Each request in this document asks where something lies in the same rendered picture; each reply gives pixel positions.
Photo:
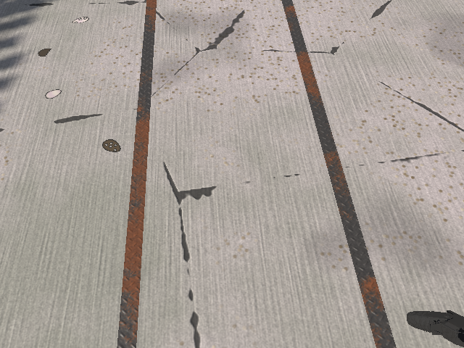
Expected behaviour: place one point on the robot right hand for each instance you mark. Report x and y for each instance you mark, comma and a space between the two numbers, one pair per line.
448, 324

